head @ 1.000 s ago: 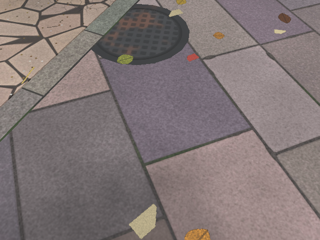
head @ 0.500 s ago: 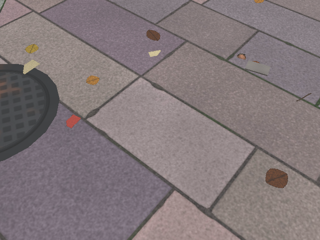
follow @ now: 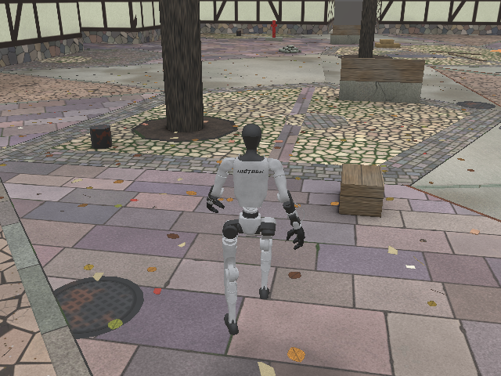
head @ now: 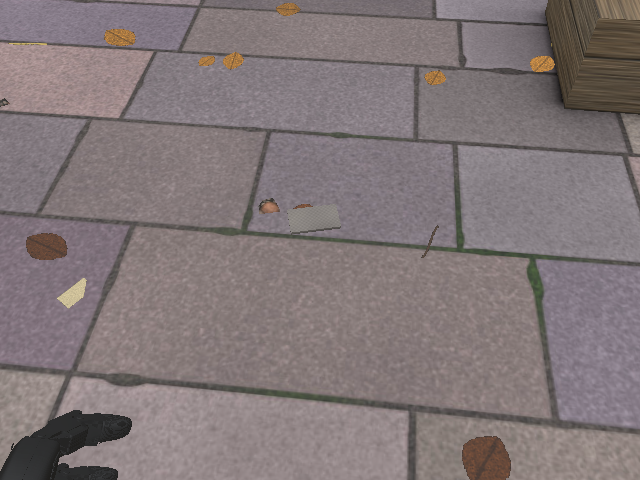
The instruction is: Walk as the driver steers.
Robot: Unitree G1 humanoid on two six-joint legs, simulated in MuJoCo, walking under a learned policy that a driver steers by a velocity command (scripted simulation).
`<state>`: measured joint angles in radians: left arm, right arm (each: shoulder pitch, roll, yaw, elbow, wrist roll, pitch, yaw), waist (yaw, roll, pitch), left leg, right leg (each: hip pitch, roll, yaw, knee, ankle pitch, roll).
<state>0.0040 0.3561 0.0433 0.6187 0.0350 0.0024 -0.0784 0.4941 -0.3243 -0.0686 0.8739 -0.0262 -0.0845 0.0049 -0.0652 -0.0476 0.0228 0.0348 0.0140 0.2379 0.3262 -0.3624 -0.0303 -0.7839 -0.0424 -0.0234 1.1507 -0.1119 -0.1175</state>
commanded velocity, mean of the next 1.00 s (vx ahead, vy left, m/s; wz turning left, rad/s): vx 0.74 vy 0.00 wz -0.53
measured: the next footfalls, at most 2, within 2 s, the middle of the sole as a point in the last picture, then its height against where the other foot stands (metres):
right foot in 0.16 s outside the picture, level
left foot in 0.60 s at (298, 335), level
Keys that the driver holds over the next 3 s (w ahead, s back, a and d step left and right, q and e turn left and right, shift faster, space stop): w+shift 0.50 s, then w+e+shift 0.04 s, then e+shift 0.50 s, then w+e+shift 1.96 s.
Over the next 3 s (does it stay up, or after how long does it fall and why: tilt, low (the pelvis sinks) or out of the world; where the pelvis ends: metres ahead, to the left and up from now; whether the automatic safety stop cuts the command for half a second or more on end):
stays up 0.73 -1.47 0.00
